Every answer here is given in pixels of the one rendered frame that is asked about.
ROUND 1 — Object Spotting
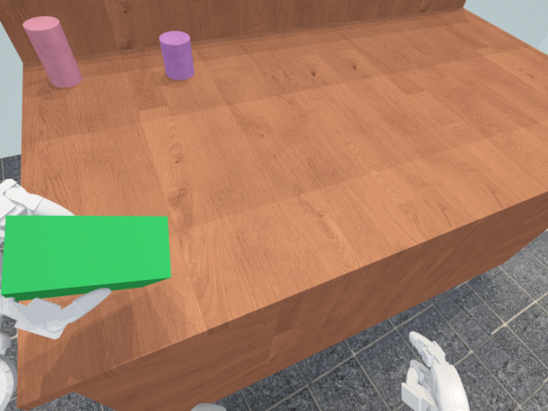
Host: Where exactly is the left robot hand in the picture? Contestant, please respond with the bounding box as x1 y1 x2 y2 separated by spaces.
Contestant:
0 179 111 339

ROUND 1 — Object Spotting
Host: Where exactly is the left robot forearm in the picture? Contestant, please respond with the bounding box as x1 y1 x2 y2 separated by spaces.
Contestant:
0 333 17 411

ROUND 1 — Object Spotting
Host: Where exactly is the table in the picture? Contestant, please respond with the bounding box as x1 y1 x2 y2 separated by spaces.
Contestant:
0 0 548 411

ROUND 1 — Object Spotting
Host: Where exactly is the sponge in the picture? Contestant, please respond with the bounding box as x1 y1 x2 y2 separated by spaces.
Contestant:
1 215 171 301

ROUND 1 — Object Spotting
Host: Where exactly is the right robot hand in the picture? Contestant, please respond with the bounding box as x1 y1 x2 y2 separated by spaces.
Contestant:
402 331 470 411

